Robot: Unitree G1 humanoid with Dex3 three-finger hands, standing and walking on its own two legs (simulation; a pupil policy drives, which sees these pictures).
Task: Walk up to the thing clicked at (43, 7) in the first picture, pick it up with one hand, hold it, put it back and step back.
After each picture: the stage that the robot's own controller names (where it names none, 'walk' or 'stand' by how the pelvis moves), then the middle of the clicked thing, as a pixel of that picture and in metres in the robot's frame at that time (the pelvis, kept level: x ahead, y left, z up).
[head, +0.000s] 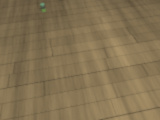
stand; (43, 7) +2.15 +0.67 -0.72
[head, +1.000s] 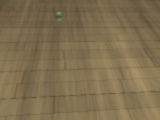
walk; (59, 16) +2.06 +0.33 -0.69
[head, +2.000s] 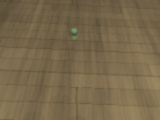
walk; (74, 33) +1.44 +0.12 -0.71
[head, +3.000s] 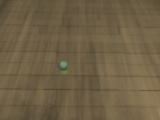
walk; (63, 67) +0.95 +0.21 -0.71
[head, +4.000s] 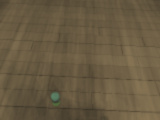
walk; (55, 99) +0.61 +0.21 -0.71
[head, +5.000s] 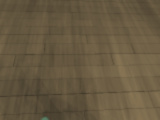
walk; out of the picture +0.40 +0.23 -0.72
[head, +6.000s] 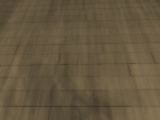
stand; out of the picture +0.33 +0.25 -0.72
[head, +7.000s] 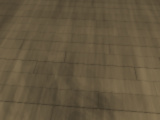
stand; out of the picture +0.32 +0.21 -0.71
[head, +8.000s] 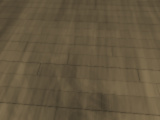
stand; out of the picture +0.32 +0.19 -0.72
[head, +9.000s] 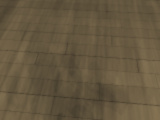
stand; out of the picture +0.34 +0.21 -0.71
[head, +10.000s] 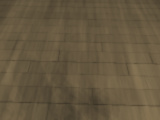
stand; out of the picture +0.36 +0.21 -0.72
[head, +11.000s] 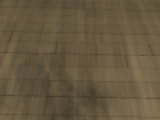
walk; out of the picture +0.34 +0.22 -0.71
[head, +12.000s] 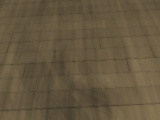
stand; out of the picture +0.25 +0.24 -0.71
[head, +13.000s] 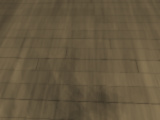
stand; out of the picture +0.35 +0.19 -0.71
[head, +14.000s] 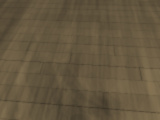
stand; out of the picture +0.35 +0.18 -0.72
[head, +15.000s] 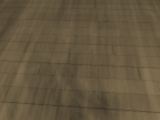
stand; out of the picture +0.34 +0.18 -0.73
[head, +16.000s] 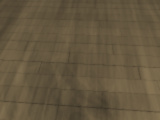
stand; out of the picture +0.33 +0.18 -0.73
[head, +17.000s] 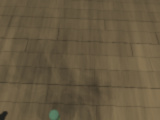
go down; (54, 116) +0.35 +0.19 -0.67
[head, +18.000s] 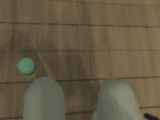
go down; (28, 68) +0.40 +0.24 -0.30
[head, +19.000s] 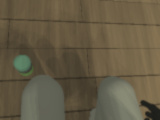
close in; (24, 65) +0.40 +0.25 -0.29
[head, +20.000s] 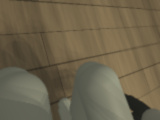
close in; out of the picture +0.38 +0.28 -0.22
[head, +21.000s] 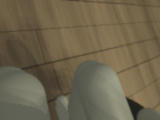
close; out of the picture +0.38 +0.29 -0.22
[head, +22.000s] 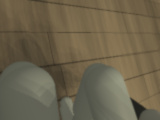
lift; out of the picture +0.32 +0.26 -0.21
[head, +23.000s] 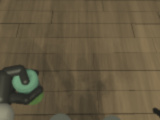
lift; (29, 88) +0.31 +0.19 +0.00
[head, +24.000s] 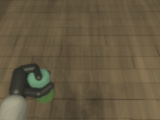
hold; (42, 86) +0.33 +0.16 +0.02
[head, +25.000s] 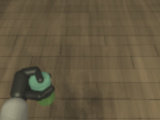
hold; (43, 89) +0.33 +0.16 +0.00
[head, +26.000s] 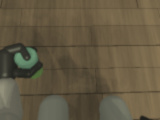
crouch; (30, 64) +0.39 +0.20 -0.07
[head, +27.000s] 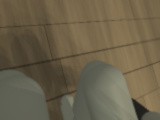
lower; out of the picture +0.37 +0.28 -0.22
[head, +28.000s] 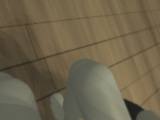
lower; out of the picture +0.40 +0.31 -0.22
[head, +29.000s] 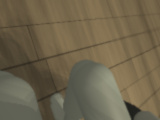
lower; out of the picture +0.40 +0.31 -0.22
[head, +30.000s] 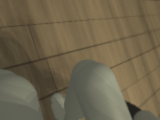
lower; out of the picture +0.39 +0.31 -0.22
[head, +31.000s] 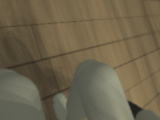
loosen; out of the picture +0.39 +0.30 -0.22
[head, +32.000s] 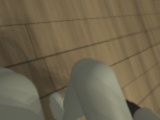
withdraw; out of the picture +0.38 +0.29 -0.23
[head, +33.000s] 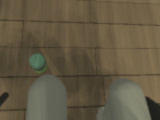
walk; (38, 63) +0.42 +0.24 -0.32
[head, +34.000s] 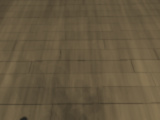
stand; out of the picture +0.34 +0.17 -0.66
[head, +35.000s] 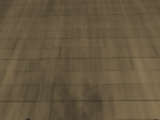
stand; out of the picture +0.36 +0.19 -0.67
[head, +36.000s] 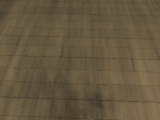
stand; out of the picture +0.36 +0.18 -0.69
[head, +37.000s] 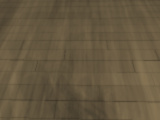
stand; out of the picture +0.38 +0.18 -0.72
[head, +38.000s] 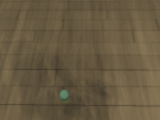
walk; (65, 96) +0.48 +0.17 -0.70
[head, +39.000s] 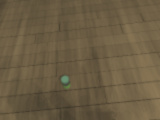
walk; (65, 82) +0.71 +0.25 -0.70
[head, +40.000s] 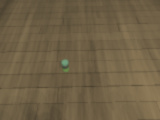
stand; (65, 65) +0.98 +0.22 -0.70
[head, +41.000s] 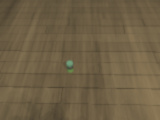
stand; (69, 66) +0.98 +0.18 -0.72
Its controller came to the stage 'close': yes
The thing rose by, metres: 0.71
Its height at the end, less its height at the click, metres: +0.00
